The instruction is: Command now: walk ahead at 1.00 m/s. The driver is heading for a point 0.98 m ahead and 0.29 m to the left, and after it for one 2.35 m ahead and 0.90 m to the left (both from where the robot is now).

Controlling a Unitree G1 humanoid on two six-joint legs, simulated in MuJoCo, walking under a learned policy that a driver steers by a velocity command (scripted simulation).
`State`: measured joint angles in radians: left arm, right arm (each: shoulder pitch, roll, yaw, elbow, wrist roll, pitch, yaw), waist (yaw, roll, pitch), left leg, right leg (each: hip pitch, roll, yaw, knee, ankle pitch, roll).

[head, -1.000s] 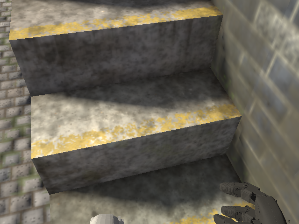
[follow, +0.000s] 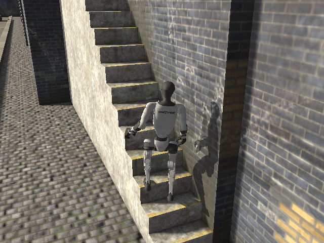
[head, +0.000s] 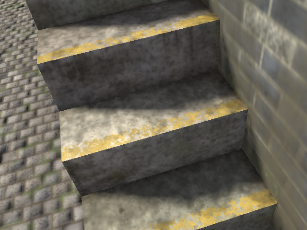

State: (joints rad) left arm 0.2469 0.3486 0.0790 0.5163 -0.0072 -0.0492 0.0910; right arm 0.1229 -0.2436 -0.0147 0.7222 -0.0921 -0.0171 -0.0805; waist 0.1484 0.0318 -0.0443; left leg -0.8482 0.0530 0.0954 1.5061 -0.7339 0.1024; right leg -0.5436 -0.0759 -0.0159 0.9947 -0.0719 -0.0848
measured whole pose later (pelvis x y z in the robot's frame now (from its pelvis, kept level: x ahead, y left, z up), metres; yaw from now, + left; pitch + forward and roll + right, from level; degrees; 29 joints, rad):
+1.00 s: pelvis +0.33 +0.03 +0.19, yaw +14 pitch +2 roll +3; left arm -0.07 0.20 0.04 0.45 -0.07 -0.12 0.10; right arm 0.18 -0.30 -0.09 0.91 -0.06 -0.05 0.00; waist 0.07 0.10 0.01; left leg -0.11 0.11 0.31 0.46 -0.02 0.12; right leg -1.26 0.05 0.20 2.06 -0.47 -0.09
